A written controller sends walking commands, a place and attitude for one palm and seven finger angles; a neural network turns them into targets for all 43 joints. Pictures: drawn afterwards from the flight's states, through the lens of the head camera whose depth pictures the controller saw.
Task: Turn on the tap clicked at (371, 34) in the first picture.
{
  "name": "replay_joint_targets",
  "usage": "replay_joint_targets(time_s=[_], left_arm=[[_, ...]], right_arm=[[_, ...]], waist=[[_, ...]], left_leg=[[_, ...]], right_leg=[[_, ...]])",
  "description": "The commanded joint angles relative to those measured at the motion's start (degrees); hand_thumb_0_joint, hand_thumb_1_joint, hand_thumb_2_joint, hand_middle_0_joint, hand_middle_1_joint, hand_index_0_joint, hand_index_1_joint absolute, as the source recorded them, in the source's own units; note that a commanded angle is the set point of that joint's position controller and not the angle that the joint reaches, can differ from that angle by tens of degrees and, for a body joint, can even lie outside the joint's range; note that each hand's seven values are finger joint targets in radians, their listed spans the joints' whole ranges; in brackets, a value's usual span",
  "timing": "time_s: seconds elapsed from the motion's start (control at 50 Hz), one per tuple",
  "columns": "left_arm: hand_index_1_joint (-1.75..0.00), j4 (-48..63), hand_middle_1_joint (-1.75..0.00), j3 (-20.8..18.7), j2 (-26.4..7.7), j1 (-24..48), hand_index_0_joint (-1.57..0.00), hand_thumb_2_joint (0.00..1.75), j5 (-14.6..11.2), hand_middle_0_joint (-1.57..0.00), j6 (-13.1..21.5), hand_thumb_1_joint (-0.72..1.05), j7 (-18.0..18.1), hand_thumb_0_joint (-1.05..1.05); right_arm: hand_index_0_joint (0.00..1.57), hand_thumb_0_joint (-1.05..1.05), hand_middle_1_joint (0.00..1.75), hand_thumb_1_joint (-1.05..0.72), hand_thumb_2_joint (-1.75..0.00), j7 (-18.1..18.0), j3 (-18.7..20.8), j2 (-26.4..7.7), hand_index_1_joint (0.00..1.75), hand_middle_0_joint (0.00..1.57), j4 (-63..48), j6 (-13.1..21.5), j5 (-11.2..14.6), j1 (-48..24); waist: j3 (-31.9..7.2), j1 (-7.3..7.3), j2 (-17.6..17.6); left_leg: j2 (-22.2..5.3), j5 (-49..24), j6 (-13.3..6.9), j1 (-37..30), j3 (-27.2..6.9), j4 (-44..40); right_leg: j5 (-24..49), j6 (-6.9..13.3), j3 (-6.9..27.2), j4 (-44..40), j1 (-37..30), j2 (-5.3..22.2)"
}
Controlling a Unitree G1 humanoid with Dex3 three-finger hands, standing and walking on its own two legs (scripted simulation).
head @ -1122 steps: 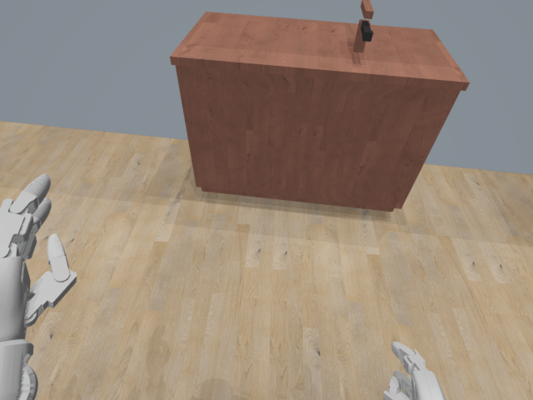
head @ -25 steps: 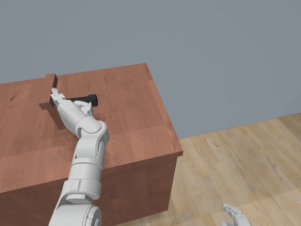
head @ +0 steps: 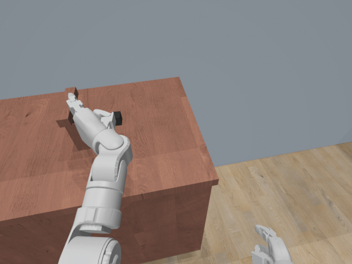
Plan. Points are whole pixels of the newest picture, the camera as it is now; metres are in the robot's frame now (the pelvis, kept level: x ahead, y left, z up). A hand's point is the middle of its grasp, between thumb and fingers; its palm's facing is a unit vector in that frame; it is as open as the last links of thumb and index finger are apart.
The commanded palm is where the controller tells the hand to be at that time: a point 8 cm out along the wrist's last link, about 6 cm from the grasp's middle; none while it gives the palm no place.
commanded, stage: lift the hand up off the lever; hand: left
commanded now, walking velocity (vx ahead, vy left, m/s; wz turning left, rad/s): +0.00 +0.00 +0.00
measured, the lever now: (116, 118) +0.46 +0.22 +0.08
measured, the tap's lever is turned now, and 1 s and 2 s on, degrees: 86 86 86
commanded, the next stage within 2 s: draw the hand back beside the body in 0.38 s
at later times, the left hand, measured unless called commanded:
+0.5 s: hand (108, 122) +0.36 +0.19 +0.16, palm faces +0.76 -0.65 -0.05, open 7.8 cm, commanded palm +0.31 +0.21 +0.16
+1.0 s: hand (82, 156) +0.26 +0.21 +0.16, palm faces +0.30 -0.92 -0.25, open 7.7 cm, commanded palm +0.24 +0.25 +0.17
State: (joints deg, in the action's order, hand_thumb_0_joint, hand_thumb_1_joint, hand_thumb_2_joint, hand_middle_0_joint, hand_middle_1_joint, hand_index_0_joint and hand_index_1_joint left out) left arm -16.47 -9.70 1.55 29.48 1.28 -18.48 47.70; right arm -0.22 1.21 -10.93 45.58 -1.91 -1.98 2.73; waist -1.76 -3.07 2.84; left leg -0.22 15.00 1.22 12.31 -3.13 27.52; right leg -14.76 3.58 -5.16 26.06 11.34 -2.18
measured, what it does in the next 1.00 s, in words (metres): stands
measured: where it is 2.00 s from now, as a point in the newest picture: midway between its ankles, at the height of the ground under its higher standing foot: outside the picture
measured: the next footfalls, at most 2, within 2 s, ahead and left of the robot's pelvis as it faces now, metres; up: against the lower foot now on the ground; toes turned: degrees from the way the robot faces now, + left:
none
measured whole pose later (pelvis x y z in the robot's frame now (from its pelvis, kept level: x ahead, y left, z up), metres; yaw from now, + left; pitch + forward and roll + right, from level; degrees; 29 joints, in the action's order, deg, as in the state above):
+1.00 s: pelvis -0.02 +0.02 +0.01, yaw -2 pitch -7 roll +0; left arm 7.3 -6.2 -17.1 -3.2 -4.4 1.7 9.5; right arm -2.6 0.9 -14.9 39.8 0.6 0.7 10.3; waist 4.7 -3.5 4.7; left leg -0.1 11.6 -0.2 3.5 -0.5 21.8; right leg -10.3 2.5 -2.5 20.0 3.2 -2.1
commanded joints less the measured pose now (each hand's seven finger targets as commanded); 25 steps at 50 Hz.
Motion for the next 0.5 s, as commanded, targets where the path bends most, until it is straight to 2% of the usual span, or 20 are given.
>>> replay_joint_targets(time_s=[0.0, 0.02, 0.04, 0.06, 0.12, 0.14, 0.16, 0.2, 0.22, 0.24, 0.26, 0.32, 0.34, 0.36, 0.38, 0.42, 0.44, 0.46, 0.48], left_arm=[[-0.15, 12.6, -0.15, 0.8, -5.5, 20.4, -0.15, 0.90, 0.2, -0.15, 2.1, 0.90, -0.6, 0.00], [-0.15, 12.4, -0.15, 0.0, -6.0, 19.4, -0.15, 0.90, -0.1, -0.15, 1.5, 0.90, -0.7, 0.00], [-0.15, 12.5, -0.15, -2.0, -8.5, 18.4, -0.15, 0.90, -0.2, -0.15, 1.0, 0.90, -1.0, 0.00], [-0.15, 13.7, -0.15, 0.3, -5.6, 18.5, -0.15, 0.90, -0.4, -0.15, 0.7, 0.90, -1.2, 0.00], [-0.15, 17.2, -0.15, 0.3, -6.2, 18.6, -0.15, 0.90, -0.1, -0.15, 0.3, 0.90, -1.0, 0.00], [-0.15, 18.6, -0.15, -1.5, -9.0, 19.3, -0.15, 0.90, 0.1, -0.15, 0.6, 0.90, -1.1, 0.00], [-0.15, 19.4, -0.15, 0.2, -6.9, 19.5, -0.15, 0.90, 0.2, -0.15, 0.8, 0.90, -1.2, 0.00], [-0.15, 20.2, -0.15, 0.1, -7.3, 20.1, -0.15, 0.90, 0.6, -0.15, 1.2, 0.90, -1.0, 0.00], [-0.15, 20.9, -0.15, 1.0, -6.4, 19.9, -0.15, 0.90, 0.7, -0.15, 1.1, 0.90, -1.1, 0.00], [-0.15, 21.7, -0.15, -1.0, -9.1, 18.4, -0.15, 0.90, 0.8, -0.15, 1.2, 0.90, -1.3, 0.00], [-0.15, 22.1, -0.15, 2.0, -5.6, 18.1, -0.15, 0.90, 0.6, -0.15, 1.1, 0.90, -1.5, 0.00], [-0.15, 19.9, -0.15, 4.1, -3.6, 19.4, -0.15, 0.90, 0.3, -0.15, -0.1, 0.90, -1.9, 0.00], [-0.15, 18.8, -0.15, 1.2, -6.8, 18.1, -0.15, 0.90, 0.1, -0.15, -0.3, 0.90, -2.1, 0.00], [-0.15, 18.6, -0.15, 2.7, -5.0, 19.5, -0.15, 0.90, -0.1, -0.15, -0.4, 0.90, -2.1, 0.00], [-0.15, 18.3, -0.15, 1.5, -6.3, 20.9, -0.15, 0.90, -0.3, -0.15, -0.1, 0.90, -1.8, 0.00], [-0.15, 17.0, -0.15, 2.1, -5.4, 21.7, -0.15, 0.90, -0.2, -0.15, -0.1, 0.90, -1.5, 0.00], [-0.15, 15.8, -0.15, -0.8, -8.9, 21.1, -0.15, 0.90, 0.0, -0.15, 0.0, 0.90, -1.5, 0.00], [-0.15, 15.5, -0.15, 2.0, -5.7, 23.2, -0.15, 0.90, 0.3, -0.15, 0.2, 0.90, -1.4, 0.00], [-0.15, 22.1, -0.15, 13.3, -5.0, 20.3, -0.15, 0.90, 4.2, -0.15, 1.8, 0.90, -11.0, 0.00]], right_arm=[[0.20, 0.00, 0.30, -0.90, -0.90, -0.6, 1.3, -6.0, 0.30, 0.20, -8.7, 1.9, 0.6, -8.7], [0.20, 0.00, 0.30, -0.90, -0.90, -0.8, 1.3, -6.0, 0.30, 0.20, -8.8, 1.5, 0.8, -8.7], [0.20, 0.00, 0.30, -0.90, -0.90, -1.0, 1.4, -6.3, 0.30, 0.20, -8.5, 0.9, 0.9, -8.8], [0.20, 0.00, 0.30, -0.90, -0.90, -0.7, 1.1, -5.9, 0.30, 0.20, -9.1, 0.9, 1.1, -9.1], [0.20, 0.00, 0.30, -0.90, -0.90, -0.4, 1.2, -5.6, 0.30, 0.20, -9.3, 1.1, 1.1, -9.6], [0.20, 0.00, 0.30, -0.90, -0.90, -0.5, 1.4, -6.0, 0.30, 0.20, -8.8, 1.0, 1.0, -9.5], [0.20, 0.00, 0.30, -0.90, -0.90, -0.3, 1.2, -5.6, 0.30, 0.20, -9.2, 1.2, 1.0, -9.7], [0.20, 0.00, 0.30, -0.90, -0.90, -0.2, 1.2, -5.6, 0.30, 0.20, -8.9, 1.6, 0.9, -9.6], [0.20, 0.00, 0.30, -0.90, -0.90, 0.0, 1.2, -5.6, 0.30, 0.20, -8.9, 1.7, 0.9, -9.7], [0.20, 0.00, 0.30, -0.90, -0.90, -0.2, 1.6, -5.9, 0.30, 0.20, -8.7, 1.6, 0.9, -9.5], [0.20, 0.00, 0.30, -0.90, -0.90, 0.1, 1.3, -5.6, 0.30, 0.20, -9.1, 1.9, 1.0, -9.8], [0.20, 0.00, 0.30, -0.90, -0.90, 0.0, 1.2, -5.8, 0.30, 0.20, -8.2, 2.5, 1.2, -10.1], [0.20, 0.00, 0.30, -0.90, -0.90, -0.3, 1.4, -6.2, 0.30, 0.20, -7.8, 2.2, 1.3, -10.0], [0.20, 0.00, 0.30, -0.90, -0.90, -0.3, 0.9, -5.8, 0.30, 0.20, -8.1, 2.4, 1.6, -10.6], [0.20, 0.00, 0.30, -0.90, -0.90, -0.5, 0.9, -5.8, 0.30, 0.20, -7.9, 2.6, 1.6, -10.8], [0.20, 0.00, 0.30, -0.90, -0.90, -0.6, 0.7, -5.5, 0.30, 0.20, -7.5, 2.8, 1.6, -11.3], [0.20, 0.00, 0.30, -0.90, -0.90, -0.8, 1.0, -5.9, 0.30, 0.20, -6.9, 2.6, 1.6, -11.2], [0.20, 0.00, 0.30, -0.90, -0.90, -0.6, 0.5, -5.4, 0.30, 0.20, -7.1, 2.8, 1.7, -11.7], [0.20, 0.00, 0.30, -0.90, -0.90, -1.6, 0.4, -7.4, 0.30, 0.20, -7.9, 1.1, 1.1, -7.3]], waist=[[-17.1, 0.41, -6.9], [-16.9, 0.28, -8.0], [-16.5, -0.35, -6.4], [-16.5, -0.14, -6.7], [-16.5, -0.44, -5.6], [-16.9, -0.87, -4.3], [-17.0, -0.63, -5.1], [-17.2, -0.47, -4.9], [-17.0, -0.37, -4.2], [-17.7, -0.89, -3.3], [-17.4, -0.54, -2.9], [-14.8, 0.58, -5.3], [-14.4, -0.16, -4.5], [-13.7, 0.11, -4.6], [-13.9, 0.10, -5.7], [-13.2, 0.19, -5.8], [-12.9, -0.32, -4.5], [-12.4, 0.15, -4.1], [-12.7, 4.21, -5.9]], left_leg=[[0.5, -17.8, -1.0, -4.3, 3.1, -1.8], [0.4, -18.1, -1.1, -4.1, 3.2, -1.9], [0.5, -19.0, -0.8, -4.5, 3.2, -2.4], [0.5, -19.8, -0.8, -4.7, 3.4, -2.5], [0.2, -22.3, -0.7, -5.5, 3.6, -1.8], [0.1, -23.2, -0.4, -6.2, 3.4, -2.0], [0.0, -23.6, -0.4, -6.4, 3.4, -1.8], [0.0, -24.2, -0.3, -6.5, 3.5, -1.5], [0.0, -24.7, -0.2, -6.5, 3.7, -1.3], [-0.2, -25.5, 0.1, -7.5, 3.5, -1.3], [0.0, -25.3, 0.2, -7.3, 3.6, -1.3], [0.1, -22.0, -0.2, -6.8, 3.2, -1.8], [0.1, -20.3, 0.0, -6.5, 2.9, -2.5], [0.3, -18.3, -0.4, -6.0, 3.0, -2.8], [0.4, -17.0, -0.7, -5.7, 2.9, -2.8], [0.5, -15.0, -0.9, -5.1, 3.0, -2.9], [0.4, -13.1, -0.7, -4.9, 2.9, -3.4], [0.5, -12.0, -0.7, -4.6, 3.0, -3.5], [0.6, -13.3, -2.5, -7.8, 3.3, -3.7]], right_leg=[[17.3, -2.5, 2.4, -4.1, -8.7, 4.1], [18.9, -2.8, 2.5, -4.3, -9.5, 4.3], [18.9, -2.4, 2.5, -4.4, -10.1, 4.0], [19.8, -2.4, 2.3, -4.2, -10.1, 4.2], [23.2, -2.4, 2.2, -3.7, -10.4, 4.2], [22.6, -2.1, 2.2, -3.7, -10.5, 3.8], [22.4, -2.1, 2.0, -3.5, -10.1, 3.9], [23.2, -2.1, 2.0, -3.2, -9.9, 3.9], [24.0, -2.1, 2.0, -3.0, -10.0, 3.9], [23.3, -1.8, 2.0, -3.2, -10.2, 3.6], [23.2, -1.9, 1.9, -2.9, -9.7, 3.8], [19.4, -2.1, 1.8, -4.2, -7.8, 3.7], [16.5, -2.0, 1.9, -4.8, -7.8, 3.4], [14.5, -2.2, 2.2, -5.3, -7.2, 3.7], [13.1, -2.3, 2.3, -5.8, -7.2, 3.8], [11.2, -2.4, 2.6, -6.4, -6.7, 3.9], [8.4, -2.3, 2.8, -7.1, -6.5, 3.7], [7.5, -2.3, 2.7, -7.1, -5.8, 3.9], [12.4, -1.9, 4.7, -4.5, -5.7, 3.2]])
